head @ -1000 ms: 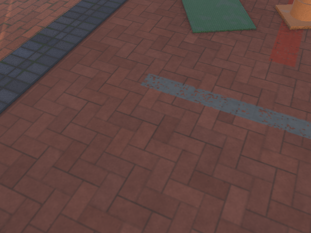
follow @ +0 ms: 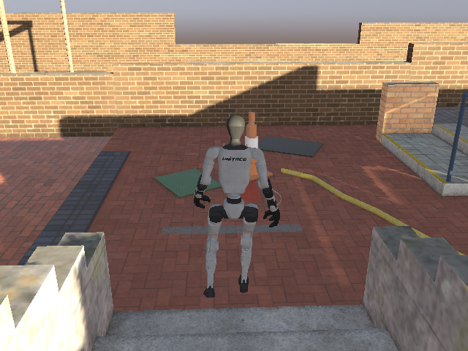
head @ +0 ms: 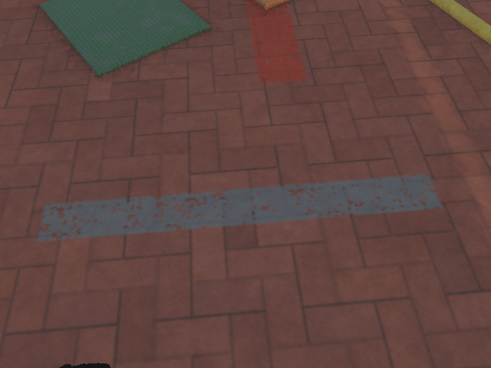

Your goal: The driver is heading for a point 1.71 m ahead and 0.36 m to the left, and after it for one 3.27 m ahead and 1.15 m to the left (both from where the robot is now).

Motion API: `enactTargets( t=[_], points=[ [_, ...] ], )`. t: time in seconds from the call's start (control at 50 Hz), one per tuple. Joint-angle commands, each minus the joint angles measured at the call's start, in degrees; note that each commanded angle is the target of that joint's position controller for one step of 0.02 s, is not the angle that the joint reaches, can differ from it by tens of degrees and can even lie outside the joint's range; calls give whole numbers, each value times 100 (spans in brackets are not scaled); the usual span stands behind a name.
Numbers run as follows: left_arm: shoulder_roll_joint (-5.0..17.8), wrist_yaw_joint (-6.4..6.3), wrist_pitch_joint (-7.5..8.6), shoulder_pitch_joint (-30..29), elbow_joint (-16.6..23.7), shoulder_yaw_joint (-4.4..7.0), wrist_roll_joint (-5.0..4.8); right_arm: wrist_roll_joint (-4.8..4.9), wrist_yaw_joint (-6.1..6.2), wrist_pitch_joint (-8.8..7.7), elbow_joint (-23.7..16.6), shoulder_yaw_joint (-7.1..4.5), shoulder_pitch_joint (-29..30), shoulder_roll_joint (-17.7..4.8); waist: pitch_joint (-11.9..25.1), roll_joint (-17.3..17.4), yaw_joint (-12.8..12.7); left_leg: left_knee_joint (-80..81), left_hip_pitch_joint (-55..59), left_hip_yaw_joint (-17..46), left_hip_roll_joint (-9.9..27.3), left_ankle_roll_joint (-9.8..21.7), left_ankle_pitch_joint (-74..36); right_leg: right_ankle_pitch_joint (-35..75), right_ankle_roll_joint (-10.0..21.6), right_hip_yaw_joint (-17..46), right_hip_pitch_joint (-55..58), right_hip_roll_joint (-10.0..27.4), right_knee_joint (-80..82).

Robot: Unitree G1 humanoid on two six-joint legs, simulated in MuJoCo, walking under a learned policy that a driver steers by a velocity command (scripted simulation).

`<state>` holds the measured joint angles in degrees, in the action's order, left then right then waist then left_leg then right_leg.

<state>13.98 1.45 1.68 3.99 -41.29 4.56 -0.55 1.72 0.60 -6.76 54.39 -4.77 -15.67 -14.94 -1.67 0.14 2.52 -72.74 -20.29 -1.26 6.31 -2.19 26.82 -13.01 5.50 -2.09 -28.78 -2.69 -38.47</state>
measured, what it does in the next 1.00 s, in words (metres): walks ahead: left foot, then right foot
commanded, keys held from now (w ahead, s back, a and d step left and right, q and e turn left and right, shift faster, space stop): w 0.44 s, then w+q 0.56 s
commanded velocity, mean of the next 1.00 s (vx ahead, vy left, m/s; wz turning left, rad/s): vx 0.50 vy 0.00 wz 0.08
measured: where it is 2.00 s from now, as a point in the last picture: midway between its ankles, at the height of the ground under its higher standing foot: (190, 191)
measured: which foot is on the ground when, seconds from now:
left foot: up 0.00-0.42, down 0.44-0.92, up 0.94-1.00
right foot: down 0.00-0.46, up 0.48-0.90, down 0.92-1.00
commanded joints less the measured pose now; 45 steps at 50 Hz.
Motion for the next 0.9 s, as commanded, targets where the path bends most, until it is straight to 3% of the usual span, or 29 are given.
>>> enactTargets(
  t=[0.02,0.04,0.06,0.12,0.16,0.24,0.3,0.36,0.4,0.42,0.44,0.46,0.48,0.5,0.52,0.54,0.56,0.62,0.66,0.72,0.82,0.86,0.9],
  points=[
    [690,-81,101,777,68,194,-19,-127,69,-251,-581,-138,473,-637,1005,-165,-389,-100,-2805,463,147,239,-808,1829,1137,2452,3096,1595,1972],
    [534,-77,141,459,146,153,32,-125,82,-112,-515,-180,205,-628,957,-225,-128,225,-2224,526,292,247,-976,2086,1014,2097,2427,1422,2060],
    [510,-65,181,425,128,144,40,-121,68,3,-546,-188,138,-556,943,-161,-20,434,-1905,474,263,232,-1131,2187,982,1981,2054,1324,2195],
    [679,-140,281,808,-106,172,-21,-240,52,129,-747,-122,644,-306,670,-60,-64,1395,-1952,356,148,120,-1933,2647,977,1576,1691,1241,2512],
    [648,-221,293,1098,-289,162,-76,-239,43,106,-910,-72,1168,-220,527,-193,-236,2407,-1958,325,18,116,-2692,2620,834,1322,1776,1087,2554],
    [676,-251,318,1499,-547,166,-82,-140,-61,71,-1089,-14,1958,-195,235,-417,-530,3800,-1559,223,-289,255,-3789,1926,601,1164,1843,1028,2646],
    [642,-246,323,1820,-775,168,-97,-97,-129,64,-1254,13,2390,-263,-29,-420,-692,4167,-1846,263,-337,369,-3567,1701,635,1403,2448,1296,2555],
    [680,-284,267,2027,-941,190,-56,-90,-254,-28,-1411,35,2606,-325,-79,-453,-710,4429,-2103,218,-417,602,-2773,2394,590,1524,3265,1540,2117],
    [797,-278,231,1840,-908,218,-37,-100,-296,-75,-1323,-19,2153,-468,243,-597,-432,4569,-1132,-23,-696,792,-2335,3917,462,1410,3278,1453,1592],
    [811,-259,219,1682,-869,208,-56,-130,-291,-87,-1132,-100,1507,-604,631,-607,-93,4681,-112,-170,-870,940,-2484,4806,375,1257,3128,1249,981],
    [750,-228,230,1410,-756,165,-28,-190,-274,-90,-870,-193,442,-832,1285,-496,402,4451,1552,285,-428,1261,-2914,4517,217,1107,2302,998,-166],
    [324,-185,316,1912,-719,33,39,-254,-243,-59,-720,-311,-522,-1273,2326,559,446,4347,3984,2260,911,2105,-2926,2239,-187,754,315,227,-2351],
    [241,-117,418,2163,-821,-41,-6,-122,-245,34,-532,-233,-841,-1067,2756,1575,382,5185,4704,4196,1568,2571,-2104,-1794,-371,906,-911,-257,-3674],
    [743,-98,511,1701,-689,82,-113,-25,-211,92,-620,-133,-403,-767,1893,1077,377,5451,4169,3943,1332,2252,-1054,-1624,-293,1088,-1645,136,-4051],
    [776,-116,548,1100,-504,71,-158,-53,-177,129,-793,-82,161,-619,1166,588,285,5638,3232,3229,1102,2030,-1038,-1098,-272,897,-1749,422,-3872],
    [691,-149,553,805,-437,73,-59,-118,-186,133,-858,-46,507,-534,609,117,94,5857,2231,2753,888,1947,-1525,-750,-293,772,-1571,620,-3389],
    [669,-201,529,791,-406,115,60,-155,-182,108,-894,-9,626,-449,504,58,-95,5971,1691,2491,721,1872,-2052,-529,-330,770,-1205,788,-2957],
    [402,-268,459,870,-321,92,100,-106,-139,109,-852,-22,513,-528,450,318,-350,6191,1024,2023,450,1893,-2702,-403,-534,626,-755,844,-2023],
    [289,-283,432,445,-188,41,119,-65,-66,124,-832,-91,353,-742,357,326,-285,6264,728,1723,314,1829,-2827,107,-678,504,-636,765,-1129],
    [198,-239,440,-224,-59,-20,86,-17,-20,171,-802,-154,79,-875,279,365,-47,6198,427,1434,44,1592,-2677,1278,-747,445,-124,509,146],
    [404,-131,528,-956,200,-13,-31,36,-1,281,-671,-150,-488,-813,235,473,190,5726,886,1955,192,1469,-2134,1452,-723,602,204,281,1070],
    [576,-96,602,-854,212,37,-43,20,30,322,-701,-172,-486,-855,302,578,46,5379,1048,2266,245,1383,-1986,1097,-619,623,598,251,1351],
    [824,-140,649,-14,16,156,12,-26,49,327,-841,-122,-305,-670,692,578,-431,4541,719,2187,-115,1107,-2198,941,-358,672,1943,455,1575]
  ],
)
